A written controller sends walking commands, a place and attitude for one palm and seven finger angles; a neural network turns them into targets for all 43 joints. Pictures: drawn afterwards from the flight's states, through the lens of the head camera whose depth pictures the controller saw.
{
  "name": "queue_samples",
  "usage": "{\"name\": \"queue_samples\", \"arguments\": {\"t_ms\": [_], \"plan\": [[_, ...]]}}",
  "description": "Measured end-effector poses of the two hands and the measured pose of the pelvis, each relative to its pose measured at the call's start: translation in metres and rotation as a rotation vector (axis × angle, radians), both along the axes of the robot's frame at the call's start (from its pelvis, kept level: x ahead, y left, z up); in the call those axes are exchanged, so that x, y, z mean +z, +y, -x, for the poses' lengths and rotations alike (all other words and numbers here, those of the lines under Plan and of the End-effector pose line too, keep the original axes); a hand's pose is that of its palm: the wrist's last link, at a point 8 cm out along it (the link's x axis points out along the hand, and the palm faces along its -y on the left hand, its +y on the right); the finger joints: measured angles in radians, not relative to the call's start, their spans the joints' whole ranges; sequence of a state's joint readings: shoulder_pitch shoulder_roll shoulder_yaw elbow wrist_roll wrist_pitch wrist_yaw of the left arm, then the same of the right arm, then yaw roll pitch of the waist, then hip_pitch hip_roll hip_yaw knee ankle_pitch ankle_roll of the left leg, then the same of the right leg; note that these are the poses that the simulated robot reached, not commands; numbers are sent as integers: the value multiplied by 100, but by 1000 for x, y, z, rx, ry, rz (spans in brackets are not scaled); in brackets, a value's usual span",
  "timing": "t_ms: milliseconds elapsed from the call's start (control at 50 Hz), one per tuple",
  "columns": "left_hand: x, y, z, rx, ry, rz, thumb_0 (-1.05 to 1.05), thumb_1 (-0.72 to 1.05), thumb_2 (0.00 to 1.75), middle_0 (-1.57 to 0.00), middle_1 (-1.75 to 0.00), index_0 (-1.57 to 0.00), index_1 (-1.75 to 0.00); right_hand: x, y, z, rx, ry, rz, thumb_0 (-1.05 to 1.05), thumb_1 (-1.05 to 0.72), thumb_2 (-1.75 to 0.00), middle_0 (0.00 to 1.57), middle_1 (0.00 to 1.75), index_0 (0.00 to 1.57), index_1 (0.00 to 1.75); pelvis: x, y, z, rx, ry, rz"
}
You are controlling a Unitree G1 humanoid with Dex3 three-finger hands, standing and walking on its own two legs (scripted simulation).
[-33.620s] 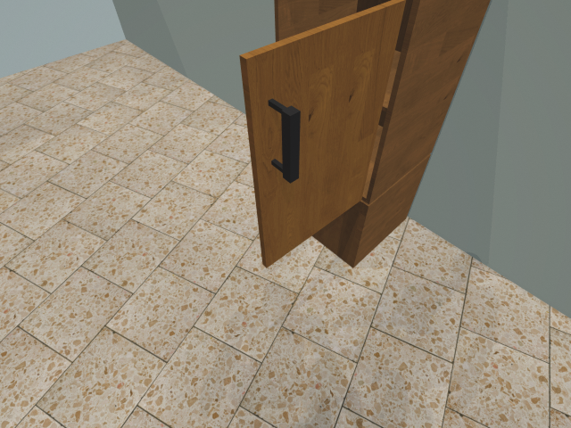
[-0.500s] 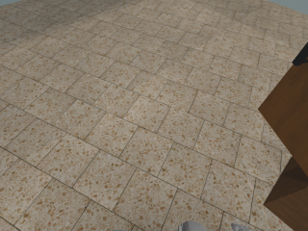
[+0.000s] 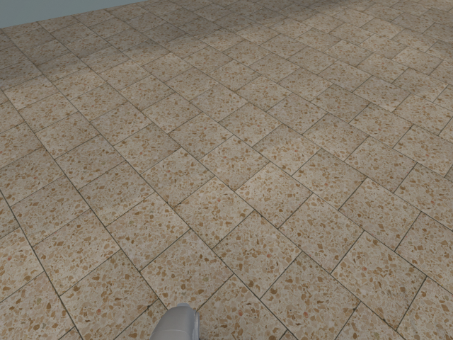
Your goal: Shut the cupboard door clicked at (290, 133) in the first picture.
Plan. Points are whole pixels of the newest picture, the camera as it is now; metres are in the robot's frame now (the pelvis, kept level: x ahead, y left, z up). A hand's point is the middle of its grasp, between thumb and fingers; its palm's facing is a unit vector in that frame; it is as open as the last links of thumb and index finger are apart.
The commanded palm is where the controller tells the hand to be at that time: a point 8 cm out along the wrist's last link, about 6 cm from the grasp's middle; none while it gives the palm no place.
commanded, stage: walk to a spot facing it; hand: left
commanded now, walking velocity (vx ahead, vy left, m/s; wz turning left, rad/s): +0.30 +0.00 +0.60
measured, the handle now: out of the picture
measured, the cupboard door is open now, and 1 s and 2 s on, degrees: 60 60 60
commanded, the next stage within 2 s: turn to face it in 0.40 s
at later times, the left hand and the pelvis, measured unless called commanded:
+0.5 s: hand (112, 264) +0.28 +0.28 -0.15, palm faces +0.22 -0.95 -0.21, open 7.4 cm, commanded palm none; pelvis +0.18 +0.05 +0.00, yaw +14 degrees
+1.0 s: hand (140, 245) +0.33 +0.23 -0.17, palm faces +0.16 -0.96 -0.25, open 7.2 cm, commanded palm none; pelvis +0.31 +0.03 +0.00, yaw +5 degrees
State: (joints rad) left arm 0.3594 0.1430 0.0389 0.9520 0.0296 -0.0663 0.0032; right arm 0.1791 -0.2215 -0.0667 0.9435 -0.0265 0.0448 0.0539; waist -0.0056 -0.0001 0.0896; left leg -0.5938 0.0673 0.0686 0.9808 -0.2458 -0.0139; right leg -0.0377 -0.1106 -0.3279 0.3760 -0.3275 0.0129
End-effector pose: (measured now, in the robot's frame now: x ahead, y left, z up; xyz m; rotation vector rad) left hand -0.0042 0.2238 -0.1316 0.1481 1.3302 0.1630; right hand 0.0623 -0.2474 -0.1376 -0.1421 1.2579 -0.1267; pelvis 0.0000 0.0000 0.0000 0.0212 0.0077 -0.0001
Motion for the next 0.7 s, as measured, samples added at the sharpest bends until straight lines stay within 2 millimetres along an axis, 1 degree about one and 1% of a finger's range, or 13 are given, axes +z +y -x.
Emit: {"name": "queue_samples", "arguments": {"t_ms": [60,120,160,180,200,240,320,380,440,520,600,660,700], "plan": [[-10,1,15,77,74,22,1,91,90,-20,-30,-21,-30,-2,16,-57,91,-34,-1,1,-91,-90,19,30,19,30,-6,7,-21,41,-2,11],[-22,10,25,138,152,40,1,91,90,-20,-30,-21,-30,-3,38,-119,169,-105,8,1,-91,-90,19,30,19,30,-17,18,-47,75,-6,10],[-33,21,24,165,195,51,1,91,90,-20,-30,-21,-30,-7,51,-156,201,-177,23,1,-91,-90,19,30,19,30,-29,31,-66,90,-8,22],[-38,28,19,173,209,54,1,91,90,-21,-30,-21,-30,-9,56,-170,207,-209,33,0,-91,-90,19,30,19,30,-34,37,-73,104,-11,28],[-41,36,10,176,212,50,1,91,90,-21,-30,-21,-30,-9,60,-179,210,-225,40,0,-91,-90,19,30,19,30,-36,40,-79,113,-18,25],[-41,54,-20,181,164,26,2,91,90,-20,-30,-21,-30,-5,65,-188,222,-218,54,0,-91,-90,19,30,20,30,-32,45,-90,126,-27,21],[-26,82,-103,172,-24,-20,2,91,90,-20,-30,-20,-29,4,70,-191,235,-143,75,0,-91,-90,20,30,20,30,-18,51,-114,166,-20,25],[-9,95,-162,156,-149,-42,1,91,90,-20,-30,-20,-29,8,72,-188,224,-86,68,0,-91,-90,20,30,20,30,-8,53,-135,191,-13,29],[5,100,-214,140,-234,-52,1,91,90,-20,-30,-20,-29,10,72,-186,202,-32,56,0,-91,-90,20,30,20,30,-1,53,-158,215,-7,31],[16,97,-274,124,-305,-53,1,91,90,-20,-30,-20,-29,9,68,-186,176,46,44,0,-91,-90,20,30,20,30,2,48,-191,245,2,28],[18,82,-323,101,-332,-52,1,91,90,-20,-30,-20,-29,2,58,-193,149,118,41,0,-91,-90,20,30,20,30,-1,39,-226,249,4,13],[10,65,-351,79,-323,-50,1,91,90,-20,-30,-20,-29,-12,48,-205,120,159,31,0,-91,-90,20,30,20,30,-10,31,-257,229,-4,-5],[3,52,-360,69,-299,-48,1,91,90,-20,-30,-20,-29,-23,42,-217,100,175,21,0,-91,-90,20,30,20,30,-16,27,-273,203,-9,7]]}}
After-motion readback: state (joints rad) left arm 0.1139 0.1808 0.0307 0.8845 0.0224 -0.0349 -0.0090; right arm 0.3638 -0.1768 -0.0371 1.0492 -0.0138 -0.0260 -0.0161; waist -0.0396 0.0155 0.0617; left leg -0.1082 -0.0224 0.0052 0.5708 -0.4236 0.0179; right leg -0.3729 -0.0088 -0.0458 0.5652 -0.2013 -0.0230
